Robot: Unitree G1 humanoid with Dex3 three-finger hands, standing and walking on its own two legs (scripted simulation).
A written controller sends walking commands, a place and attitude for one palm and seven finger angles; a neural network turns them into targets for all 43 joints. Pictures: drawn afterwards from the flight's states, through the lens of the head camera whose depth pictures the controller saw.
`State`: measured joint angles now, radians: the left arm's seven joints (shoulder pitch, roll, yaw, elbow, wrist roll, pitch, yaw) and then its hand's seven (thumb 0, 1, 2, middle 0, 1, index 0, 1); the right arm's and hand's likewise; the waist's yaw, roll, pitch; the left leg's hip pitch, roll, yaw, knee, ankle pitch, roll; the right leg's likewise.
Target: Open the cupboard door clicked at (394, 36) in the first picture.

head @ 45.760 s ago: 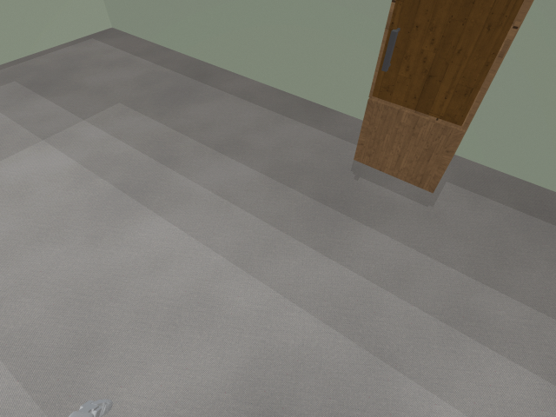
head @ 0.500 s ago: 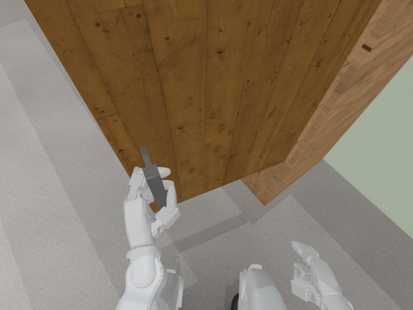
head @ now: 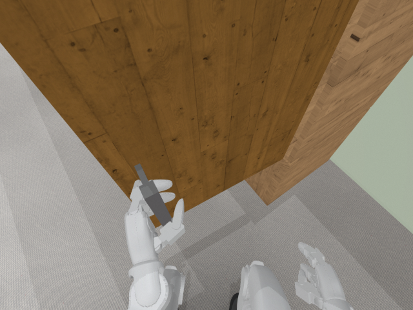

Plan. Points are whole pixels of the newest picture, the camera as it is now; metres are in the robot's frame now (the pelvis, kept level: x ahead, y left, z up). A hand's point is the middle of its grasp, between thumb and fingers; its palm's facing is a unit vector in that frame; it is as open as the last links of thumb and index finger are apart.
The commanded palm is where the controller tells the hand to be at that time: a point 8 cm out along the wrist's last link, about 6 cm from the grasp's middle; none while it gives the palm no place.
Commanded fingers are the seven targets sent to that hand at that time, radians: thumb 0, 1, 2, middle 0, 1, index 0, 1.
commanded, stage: open thumb and fingers to let go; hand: left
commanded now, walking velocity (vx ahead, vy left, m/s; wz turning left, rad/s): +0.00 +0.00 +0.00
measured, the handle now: (154, 197) +0.31 +0.11 +0.03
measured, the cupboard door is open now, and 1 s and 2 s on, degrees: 84 85 85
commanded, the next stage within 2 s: slide the hand sideways off the handle in 0.58 s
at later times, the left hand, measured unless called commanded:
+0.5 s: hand (171, 224) +0.27 +0.08 +0.02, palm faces +0.23 -0.97 -0.01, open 14.6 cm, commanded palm +0.22 +0.12 +0.02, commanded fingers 0.00 -0.50 0.30 -0.17 -0.40 -0.17 -0.40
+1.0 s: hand (159, 244) +0.23 +0.09 +0.03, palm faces -0.21 -0.97 +0.08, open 16.1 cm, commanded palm +0.21 +0.14 +0.02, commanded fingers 0.00 -0.50 0.30 -0.15 -0.30 -0.15 -0.30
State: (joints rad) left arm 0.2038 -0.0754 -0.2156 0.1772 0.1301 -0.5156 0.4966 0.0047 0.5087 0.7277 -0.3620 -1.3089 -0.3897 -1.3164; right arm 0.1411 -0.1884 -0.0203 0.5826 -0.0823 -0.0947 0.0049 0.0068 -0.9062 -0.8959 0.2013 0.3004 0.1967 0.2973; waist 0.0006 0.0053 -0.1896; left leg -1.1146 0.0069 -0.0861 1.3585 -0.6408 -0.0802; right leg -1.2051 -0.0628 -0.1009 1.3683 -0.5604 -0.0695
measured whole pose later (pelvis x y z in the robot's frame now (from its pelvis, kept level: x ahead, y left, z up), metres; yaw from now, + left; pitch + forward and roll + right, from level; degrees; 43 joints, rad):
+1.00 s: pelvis -0.02 +0.06 +0.00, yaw -2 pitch +20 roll +0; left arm 0.25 0.04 -0.27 0.05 -0.05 -0.41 0.01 -0.01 -0.50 0.30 -0.11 -0.34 -0.18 -0.37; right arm 0.21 -0.22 0.00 0.44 -0.01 -0.07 0.01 0.01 -0.90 -0.90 0.20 0.30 0.20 0.30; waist -0.01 0.03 -0.18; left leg -1.11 -0.02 -0.03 1.40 -0.64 0.00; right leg -1.19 -0.09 -0.04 1.36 -0.52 0.01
